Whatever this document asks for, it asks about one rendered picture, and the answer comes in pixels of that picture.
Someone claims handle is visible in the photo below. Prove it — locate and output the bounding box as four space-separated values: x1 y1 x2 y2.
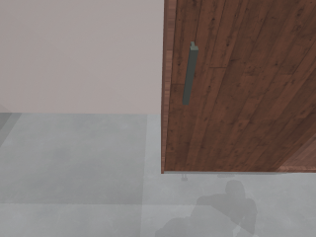
182 41 198 106

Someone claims wardrobe door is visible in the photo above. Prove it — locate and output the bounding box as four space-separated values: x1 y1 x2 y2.
281 133 316 167
164 0 316 172

